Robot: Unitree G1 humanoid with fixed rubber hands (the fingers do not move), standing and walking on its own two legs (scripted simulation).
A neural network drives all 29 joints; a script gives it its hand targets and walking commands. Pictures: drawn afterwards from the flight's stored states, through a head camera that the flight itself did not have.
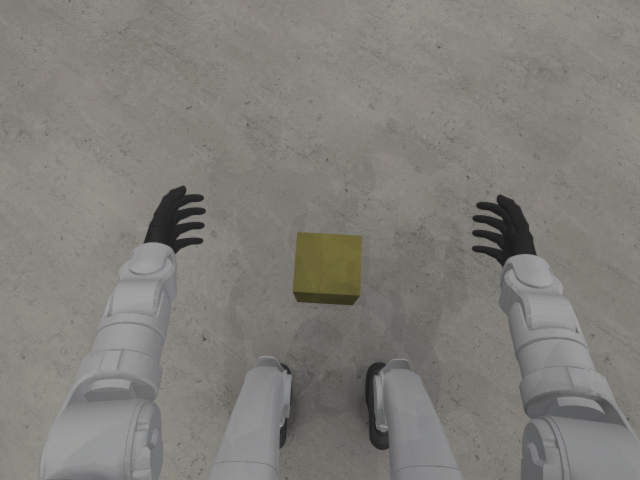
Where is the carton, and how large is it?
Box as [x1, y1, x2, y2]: [293, 232, 361, 304]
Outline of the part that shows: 297,232 293,280 293,293 297,301 352,304 359,296 361,236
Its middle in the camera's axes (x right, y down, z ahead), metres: +0.02 +0.09 +1.00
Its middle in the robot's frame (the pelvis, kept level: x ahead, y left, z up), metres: +0.45 +0.01 -0.58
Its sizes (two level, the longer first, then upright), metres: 0.154 0.142 0.204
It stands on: the floor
